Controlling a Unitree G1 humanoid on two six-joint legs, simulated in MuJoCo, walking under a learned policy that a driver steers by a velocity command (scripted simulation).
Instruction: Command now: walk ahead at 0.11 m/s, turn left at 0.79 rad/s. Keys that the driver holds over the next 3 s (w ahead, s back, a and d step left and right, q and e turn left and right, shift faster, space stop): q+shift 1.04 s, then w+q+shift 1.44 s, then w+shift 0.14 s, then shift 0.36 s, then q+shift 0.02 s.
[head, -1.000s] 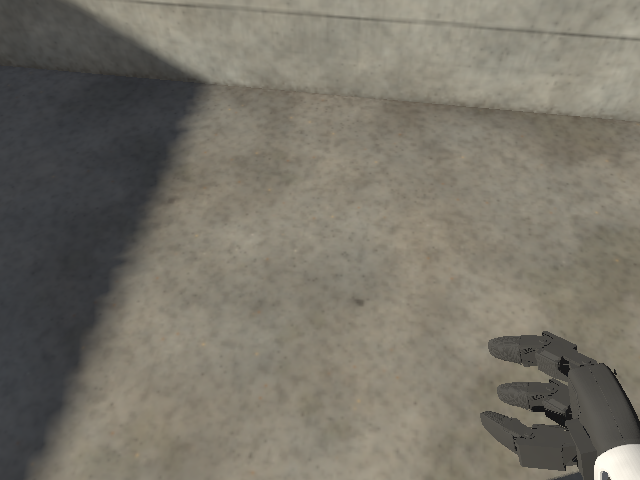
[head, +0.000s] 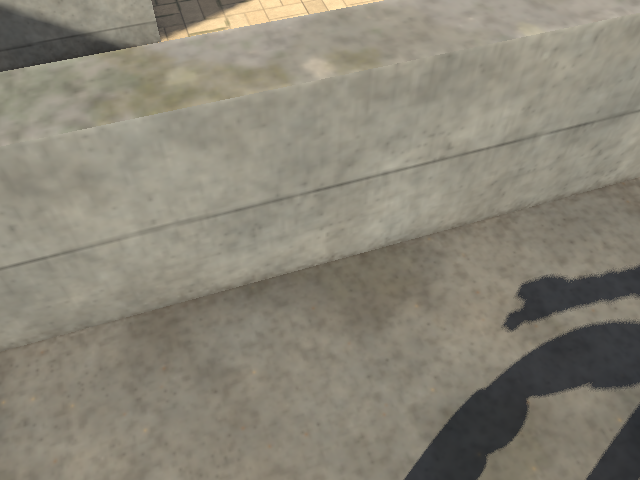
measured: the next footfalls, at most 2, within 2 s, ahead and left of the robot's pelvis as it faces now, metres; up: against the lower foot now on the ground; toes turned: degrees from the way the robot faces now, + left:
left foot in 0.02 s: +0.17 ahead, +0.09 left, +0.00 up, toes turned +5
right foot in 0.46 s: +0.24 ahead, -0.11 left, +0.00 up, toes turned +37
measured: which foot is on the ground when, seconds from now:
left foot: up 0.00-0.00, down 0.02-0.48, up 0.50-0.88, down 0.90-1.00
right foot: down 0.00-0.04, up 0.06-0.44, down 0.46-0.90, up 0.92-1.00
